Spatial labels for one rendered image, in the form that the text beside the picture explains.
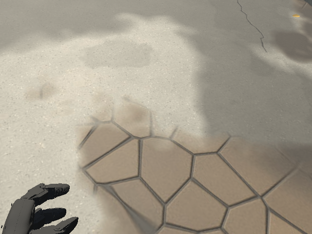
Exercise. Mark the robot left hand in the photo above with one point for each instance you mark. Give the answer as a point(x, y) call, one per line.
point(24, 219)

